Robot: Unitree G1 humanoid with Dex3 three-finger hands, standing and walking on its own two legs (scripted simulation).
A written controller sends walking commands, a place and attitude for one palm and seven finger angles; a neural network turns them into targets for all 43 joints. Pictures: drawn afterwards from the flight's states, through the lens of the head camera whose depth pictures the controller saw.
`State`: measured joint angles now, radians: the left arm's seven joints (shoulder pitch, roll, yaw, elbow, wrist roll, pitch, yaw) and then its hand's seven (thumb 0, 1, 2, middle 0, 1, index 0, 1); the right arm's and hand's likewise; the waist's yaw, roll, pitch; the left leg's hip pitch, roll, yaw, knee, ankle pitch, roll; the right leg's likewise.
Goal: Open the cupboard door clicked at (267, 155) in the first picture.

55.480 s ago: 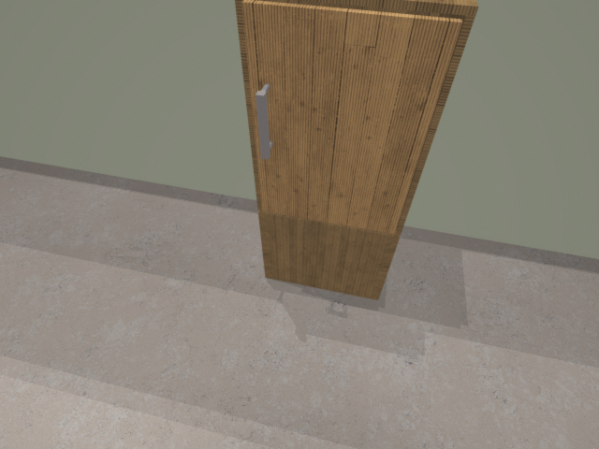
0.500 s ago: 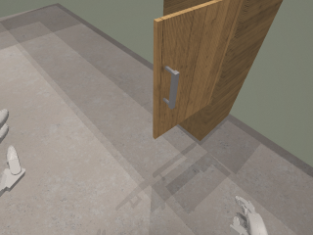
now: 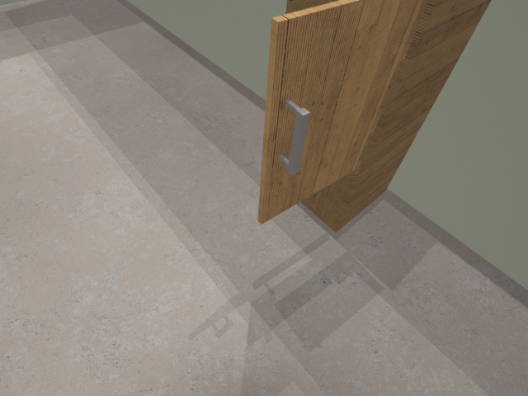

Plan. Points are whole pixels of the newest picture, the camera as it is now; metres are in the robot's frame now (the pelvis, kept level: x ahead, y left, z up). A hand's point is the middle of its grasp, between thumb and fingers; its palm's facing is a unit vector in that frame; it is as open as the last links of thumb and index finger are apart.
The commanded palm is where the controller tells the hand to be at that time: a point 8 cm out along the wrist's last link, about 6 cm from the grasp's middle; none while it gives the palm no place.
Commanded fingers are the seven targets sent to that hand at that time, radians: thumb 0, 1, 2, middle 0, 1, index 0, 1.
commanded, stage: let the arm hang, fingers relaxed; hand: left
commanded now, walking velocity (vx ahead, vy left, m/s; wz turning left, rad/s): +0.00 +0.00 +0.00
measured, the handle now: (291, 139) +0.63 -0.02 +0.00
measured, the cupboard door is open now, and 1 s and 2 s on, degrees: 85 85 85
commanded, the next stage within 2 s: look to check the result in 0.68 s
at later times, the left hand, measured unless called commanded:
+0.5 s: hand out of the picture +0.01 +0.16 -0.17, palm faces +0.02 -0.98 -0.18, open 7.4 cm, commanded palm none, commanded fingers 0.00 0.90 0.90 -0.20 -0.30 -0.20 -0.30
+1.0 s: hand out of the picture +0.01 +0.16 -0.17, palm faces +0.04 -0.98 -0.18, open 7.4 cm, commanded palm none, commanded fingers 0.00 0.90 0.90 -0.20 -0.30 -0.20 -0.30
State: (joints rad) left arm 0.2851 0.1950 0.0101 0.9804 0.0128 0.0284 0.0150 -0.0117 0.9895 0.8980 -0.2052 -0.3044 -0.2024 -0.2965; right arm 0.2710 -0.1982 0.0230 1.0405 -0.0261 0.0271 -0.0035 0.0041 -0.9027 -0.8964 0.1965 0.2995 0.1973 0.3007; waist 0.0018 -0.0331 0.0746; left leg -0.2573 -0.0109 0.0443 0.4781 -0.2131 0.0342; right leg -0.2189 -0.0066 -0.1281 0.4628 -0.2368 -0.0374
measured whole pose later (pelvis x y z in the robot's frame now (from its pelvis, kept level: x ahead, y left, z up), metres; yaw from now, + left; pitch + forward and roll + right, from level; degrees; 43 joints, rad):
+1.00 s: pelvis +0.03 -0.01 +0.01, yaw -1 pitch -1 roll +0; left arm 0.29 0.12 0.01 1.16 0.01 -0.01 0.03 0.00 0.91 0.90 -0.20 -0.30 -0.19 -0.30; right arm 0.28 -0.13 0.01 1.16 -0.02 -0.01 -0.03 0.00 -0.90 -0.90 0.20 0.30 0.20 0.30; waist 0.00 0.01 0.05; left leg -0.16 -0.01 0.05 0.39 -0.21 0.03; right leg -0.14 0.00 -0.12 0.40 -0.25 -0.04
